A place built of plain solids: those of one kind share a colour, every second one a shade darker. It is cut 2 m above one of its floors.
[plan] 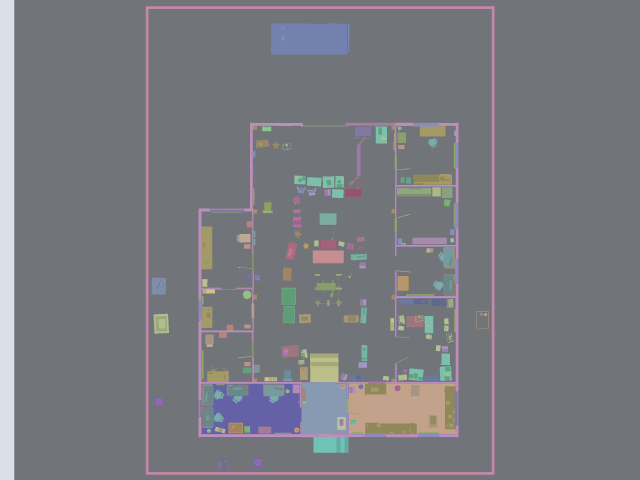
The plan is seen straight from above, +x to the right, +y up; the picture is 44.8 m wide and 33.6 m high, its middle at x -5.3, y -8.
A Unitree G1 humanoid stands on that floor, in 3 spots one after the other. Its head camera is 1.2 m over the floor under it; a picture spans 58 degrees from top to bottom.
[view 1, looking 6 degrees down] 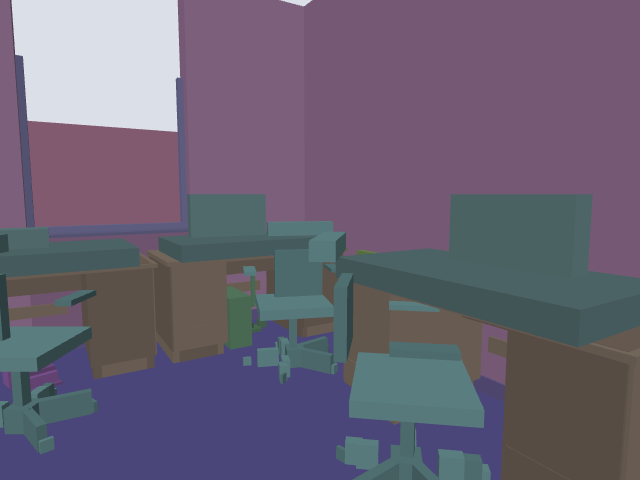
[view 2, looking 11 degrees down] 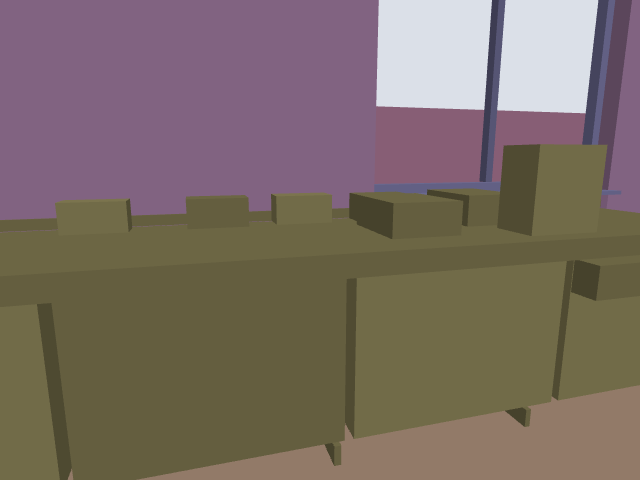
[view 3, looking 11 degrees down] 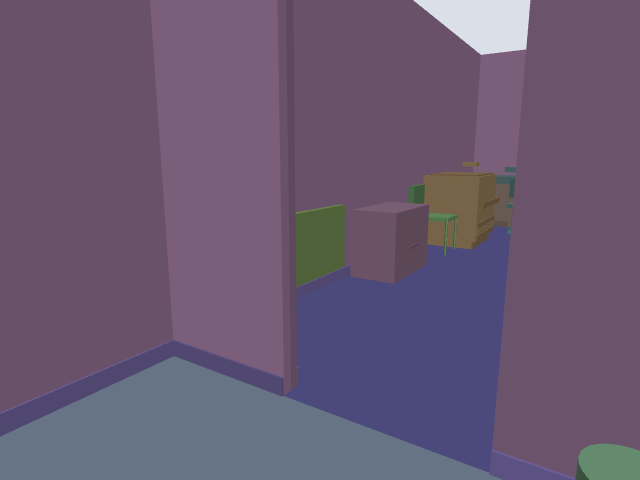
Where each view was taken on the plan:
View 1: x -9.80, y -20.25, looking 148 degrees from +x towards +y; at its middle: task_chair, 1.60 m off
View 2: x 0.15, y -19.60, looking -106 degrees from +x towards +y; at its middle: lab_bench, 1.58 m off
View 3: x -5.00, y -19.50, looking -147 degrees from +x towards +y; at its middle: radiator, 3.74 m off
